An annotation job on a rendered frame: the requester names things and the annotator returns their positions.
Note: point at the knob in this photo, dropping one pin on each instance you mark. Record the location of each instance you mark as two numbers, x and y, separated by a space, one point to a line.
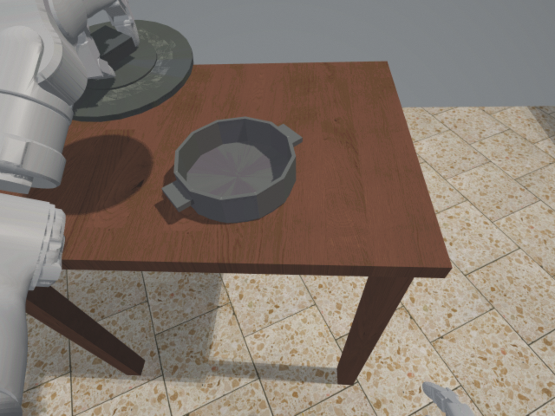
113 45

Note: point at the pot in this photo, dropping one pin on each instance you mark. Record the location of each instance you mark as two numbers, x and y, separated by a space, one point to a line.
234 170

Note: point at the robot left forearm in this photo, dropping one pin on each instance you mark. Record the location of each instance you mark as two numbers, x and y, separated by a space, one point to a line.
41 77

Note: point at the table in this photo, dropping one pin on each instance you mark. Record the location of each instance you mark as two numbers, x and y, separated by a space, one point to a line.
359 207

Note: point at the left robot hand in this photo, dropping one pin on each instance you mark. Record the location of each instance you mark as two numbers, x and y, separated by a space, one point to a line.
120 16

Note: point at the lid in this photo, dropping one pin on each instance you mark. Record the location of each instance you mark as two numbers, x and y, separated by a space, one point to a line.
152 74

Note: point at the right robot hand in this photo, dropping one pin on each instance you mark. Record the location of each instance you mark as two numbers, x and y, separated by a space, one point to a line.
446 400

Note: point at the robot left upper arm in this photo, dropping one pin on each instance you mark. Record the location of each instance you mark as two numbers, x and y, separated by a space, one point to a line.
31 246

